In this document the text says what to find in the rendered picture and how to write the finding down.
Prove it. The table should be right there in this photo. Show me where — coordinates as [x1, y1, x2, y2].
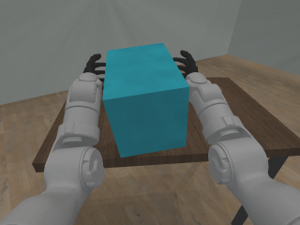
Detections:
[32, 77, 300, 225]

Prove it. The robot left upper arm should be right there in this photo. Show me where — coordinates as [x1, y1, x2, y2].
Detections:
[0, 146, 105, 225]

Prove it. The robot right upper arm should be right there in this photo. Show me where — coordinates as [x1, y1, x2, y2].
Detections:
[208, 137, 300, 225]

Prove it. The carton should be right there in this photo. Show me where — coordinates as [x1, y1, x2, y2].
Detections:
[102, 42, 189, 158]

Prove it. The robot left hand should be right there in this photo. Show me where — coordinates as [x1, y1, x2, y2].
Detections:
[83, 53, 106, 90]

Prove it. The left robot forearm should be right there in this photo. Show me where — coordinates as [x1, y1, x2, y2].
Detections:
[44, 72, 102, 185]

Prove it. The right robot forearm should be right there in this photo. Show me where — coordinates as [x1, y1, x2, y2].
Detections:
[186, 72, 269, 169]

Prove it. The robot right hand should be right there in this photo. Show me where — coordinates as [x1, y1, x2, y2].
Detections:
[173, 50, 199, 79]

